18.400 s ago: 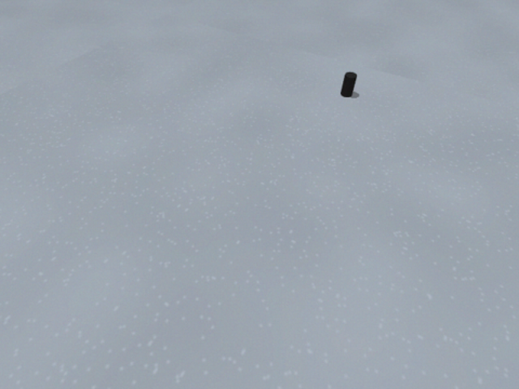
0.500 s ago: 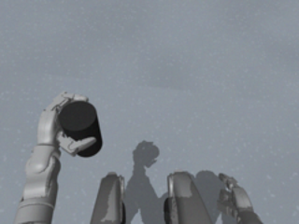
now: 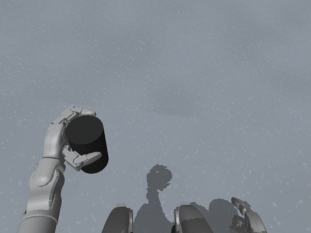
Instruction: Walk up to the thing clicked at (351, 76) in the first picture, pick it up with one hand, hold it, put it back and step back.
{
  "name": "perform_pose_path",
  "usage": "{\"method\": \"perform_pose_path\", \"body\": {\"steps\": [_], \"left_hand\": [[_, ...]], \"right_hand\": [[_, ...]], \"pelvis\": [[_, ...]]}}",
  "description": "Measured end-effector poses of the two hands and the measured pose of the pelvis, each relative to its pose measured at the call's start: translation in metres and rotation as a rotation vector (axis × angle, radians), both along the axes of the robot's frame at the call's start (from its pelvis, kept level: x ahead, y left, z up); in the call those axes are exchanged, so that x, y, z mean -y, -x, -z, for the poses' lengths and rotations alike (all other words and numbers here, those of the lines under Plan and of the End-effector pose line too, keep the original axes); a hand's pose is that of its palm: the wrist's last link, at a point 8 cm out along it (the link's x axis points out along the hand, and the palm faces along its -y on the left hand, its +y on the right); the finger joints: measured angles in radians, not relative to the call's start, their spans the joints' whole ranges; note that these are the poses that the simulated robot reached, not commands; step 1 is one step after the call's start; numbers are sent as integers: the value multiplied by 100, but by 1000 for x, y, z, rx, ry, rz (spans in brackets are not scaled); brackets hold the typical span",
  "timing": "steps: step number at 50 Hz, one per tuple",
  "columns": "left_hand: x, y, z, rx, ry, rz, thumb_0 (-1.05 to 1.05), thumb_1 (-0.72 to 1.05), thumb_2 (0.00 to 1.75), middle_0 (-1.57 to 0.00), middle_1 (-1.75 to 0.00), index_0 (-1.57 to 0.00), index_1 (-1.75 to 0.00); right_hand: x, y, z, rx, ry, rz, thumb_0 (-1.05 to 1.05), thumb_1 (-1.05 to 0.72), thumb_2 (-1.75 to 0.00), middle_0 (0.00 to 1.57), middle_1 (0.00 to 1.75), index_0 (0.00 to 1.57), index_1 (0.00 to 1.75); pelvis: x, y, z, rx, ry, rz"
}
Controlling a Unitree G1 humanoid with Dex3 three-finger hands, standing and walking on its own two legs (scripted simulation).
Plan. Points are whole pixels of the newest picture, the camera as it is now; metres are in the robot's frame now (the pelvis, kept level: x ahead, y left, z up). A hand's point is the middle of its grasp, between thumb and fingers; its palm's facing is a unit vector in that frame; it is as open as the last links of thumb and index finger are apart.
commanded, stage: lift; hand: left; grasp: from the side
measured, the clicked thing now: (89, 146) +0.34 +0.17 -0.01
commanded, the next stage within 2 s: hold in 0.62 s
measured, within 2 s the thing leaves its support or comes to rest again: neither
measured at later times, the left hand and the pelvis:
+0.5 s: hand (85, 125) +0.35 +0.16 +0.08, palm faces -0.10 -0.99 +0.00, open 11.5 cm; pelvis +0.02 -0.01 +0.04, yaw +0 degrees
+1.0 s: hand (82, 121) +0.35 +0.16 +0.10, palm faces -0.09 -1.00 -0.01, open 11.5 cm; pelvis +0.02 +0.00 +0.06, yaw +0 degrees
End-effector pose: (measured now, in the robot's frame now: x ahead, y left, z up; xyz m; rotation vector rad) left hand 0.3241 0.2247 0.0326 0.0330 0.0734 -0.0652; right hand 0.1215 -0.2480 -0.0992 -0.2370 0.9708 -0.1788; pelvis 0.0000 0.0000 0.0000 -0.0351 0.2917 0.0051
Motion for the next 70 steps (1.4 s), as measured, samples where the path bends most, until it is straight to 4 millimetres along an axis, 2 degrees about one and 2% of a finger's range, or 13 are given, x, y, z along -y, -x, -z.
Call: {"method": "perform_pose_path", "body": {"steps": [11,29,55,70], "left_hand": [[7,-9,-31,14,17,0,4,-59,114,-67,-106,-61,-103],[13,-11,-50,12,47,26,4,-58,114,-65,-107,-60,-105],[14,-5,-74,37,20,27,4,-56,111,-66,-105,-60,-103],[17,-2,-86,48,17,19,4,-56,111,-66,-105,-60,-103]], "right_hand": [[-3,-7,-23,12,-9,6,1,-90,-90,20,30,21,30],[10,-16,-49,25,24,16,1,-89,-90,20,30,21,30],[2,-7,-59,26,5,29,1,-90,-90,20,30,21,30],[5,-10,-68,55,5,27,1,-90,-90,20,30,21,30]], "pelvis": [[2,-12,-24,57,-5,-1],[8,-22,-45,116,-13,0],[5,-19,-59,183,-17,3],[7,-18,-64,215,-20,1]]}}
